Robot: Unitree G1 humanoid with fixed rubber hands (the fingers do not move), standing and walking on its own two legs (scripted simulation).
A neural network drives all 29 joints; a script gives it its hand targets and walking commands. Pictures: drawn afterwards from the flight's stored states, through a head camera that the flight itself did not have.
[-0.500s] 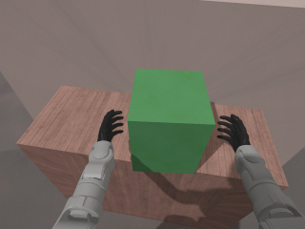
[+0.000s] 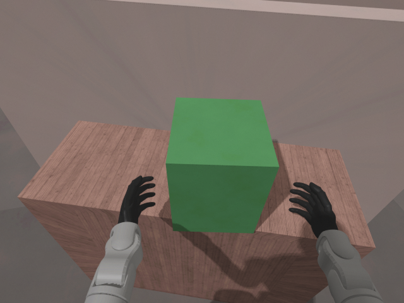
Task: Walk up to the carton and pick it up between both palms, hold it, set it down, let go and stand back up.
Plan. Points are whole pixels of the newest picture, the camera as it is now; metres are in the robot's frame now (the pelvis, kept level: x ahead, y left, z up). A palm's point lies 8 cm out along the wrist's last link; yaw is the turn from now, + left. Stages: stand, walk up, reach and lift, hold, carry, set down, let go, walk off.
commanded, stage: set down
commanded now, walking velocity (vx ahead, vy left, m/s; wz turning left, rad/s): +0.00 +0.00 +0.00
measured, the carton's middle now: (215, 167) +0.43 +0.00 +0.03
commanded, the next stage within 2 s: none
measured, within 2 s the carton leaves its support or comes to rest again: neither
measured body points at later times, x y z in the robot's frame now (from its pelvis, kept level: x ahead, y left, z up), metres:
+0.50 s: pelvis +0.01 +0.00 +0.00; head -0.02 +0.02 +0.45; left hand +0.25 +0.19 +0.02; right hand +0.23 -0.21 +0.02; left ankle +0.05 +0.14 -0.74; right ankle +0.04 -0.11 -0.74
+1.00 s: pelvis +0.02 +0.00 +0.00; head +0.02 +0.02 +0.45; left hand +0.24 +0.20 -0.01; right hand +0.23 -0.21 -0.01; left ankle +0.05 +0.14 -0.74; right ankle +0.04 -0.11 -0.74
